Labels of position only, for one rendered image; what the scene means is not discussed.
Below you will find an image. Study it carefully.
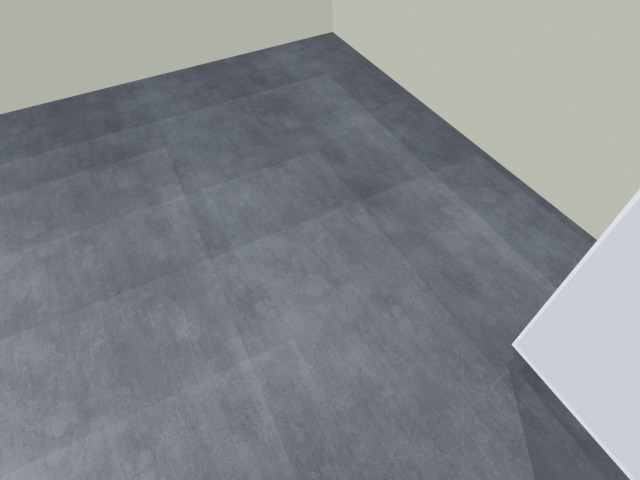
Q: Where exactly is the fridge door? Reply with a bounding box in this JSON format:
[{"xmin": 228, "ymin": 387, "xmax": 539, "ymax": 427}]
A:
[{"xmin": 516, "ymin": 198, "xmax": 640, "ymax": 480}]

